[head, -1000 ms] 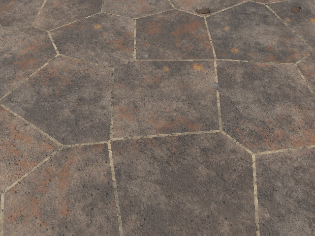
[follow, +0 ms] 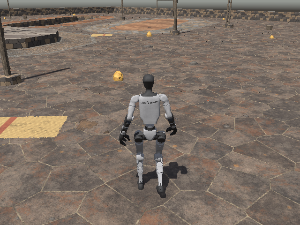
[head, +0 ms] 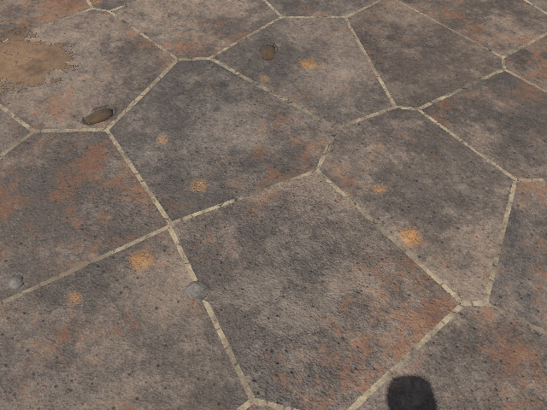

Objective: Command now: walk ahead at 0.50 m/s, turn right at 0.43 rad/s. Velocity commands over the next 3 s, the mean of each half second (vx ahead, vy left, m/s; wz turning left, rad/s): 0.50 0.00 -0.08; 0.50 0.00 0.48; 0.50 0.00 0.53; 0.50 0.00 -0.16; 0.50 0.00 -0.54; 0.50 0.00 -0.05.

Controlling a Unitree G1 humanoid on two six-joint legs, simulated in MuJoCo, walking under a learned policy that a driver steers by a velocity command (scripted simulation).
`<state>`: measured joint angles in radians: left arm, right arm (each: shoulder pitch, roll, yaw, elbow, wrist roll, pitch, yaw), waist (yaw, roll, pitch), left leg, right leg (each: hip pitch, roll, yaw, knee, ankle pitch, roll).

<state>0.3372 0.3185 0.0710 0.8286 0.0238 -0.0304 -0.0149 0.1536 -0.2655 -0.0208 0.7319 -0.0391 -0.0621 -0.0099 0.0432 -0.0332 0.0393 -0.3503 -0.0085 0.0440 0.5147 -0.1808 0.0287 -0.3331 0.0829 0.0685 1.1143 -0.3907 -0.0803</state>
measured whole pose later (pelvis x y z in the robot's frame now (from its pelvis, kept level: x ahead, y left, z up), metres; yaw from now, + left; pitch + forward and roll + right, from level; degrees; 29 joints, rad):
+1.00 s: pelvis +0.51 +0.02 -0.01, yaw +17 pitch +0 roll +0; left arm 0.28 0.24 0.04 0.86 0.02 -0.07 0.00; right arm 0.17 -0.27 -0.07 0.82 -0.01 -0.01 0.02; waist 0.02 -0.01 0.07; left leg -0.36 -0.10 0.07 0.56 -0.20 0.13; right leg -0.33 -0.07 -0.05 1.25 -0.37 0.00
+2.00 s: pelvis +0.98 +0.23 +0.00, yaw +25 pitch +1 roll -1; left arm 0.39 0.27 0.06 0.90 0.01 -0.04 -0.01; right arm 0.11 -0.23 -0.01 0.75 -0.04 -0.07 0.00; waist 0.06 -0.02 0.03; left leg -0.33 0.00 0.06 0.51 -0.19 0.05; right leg -0.31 0.03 0.04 0.99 -0.41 -0.07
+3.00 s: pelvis +1.52 +0.33 -0.01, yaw +8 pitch +1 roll +0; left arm 0.39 0.26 0.03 0.94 0.03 -0.06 0.02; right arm 0.11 -0.24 -0.03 0.77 -0.04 -0.04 0.03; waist 0.03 -0.01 0.05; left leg -0.46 -0.05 0.08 0.56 -0.11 0.12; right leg 0.09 0.06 -0.08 0.49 -0.44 -0.07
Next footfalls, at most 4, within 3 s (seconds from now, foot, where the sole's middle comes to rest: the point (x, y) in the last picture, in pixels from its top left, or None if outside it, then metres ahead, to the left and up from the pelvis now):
0.36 right None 0.32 -0.13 -0.77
0.88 left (253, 360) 0.59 0.08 -0.77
1.42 right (272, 245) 0.94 0.05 -0.77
1.90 left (174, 217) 1.02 0.35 -0.77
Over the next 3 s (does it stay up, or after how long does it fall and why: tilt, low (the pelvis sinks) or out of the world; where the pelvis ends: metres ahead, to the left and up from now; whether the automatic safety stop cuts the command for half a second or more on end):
stays up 1.52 0.33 -0.01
